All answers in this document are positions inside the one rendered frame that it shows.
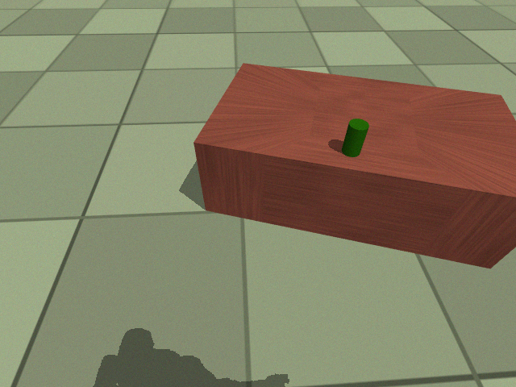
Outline can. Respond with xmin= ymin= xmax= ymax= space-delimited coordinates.
xmin=342 ymin=119 xmax=369 ymax=157

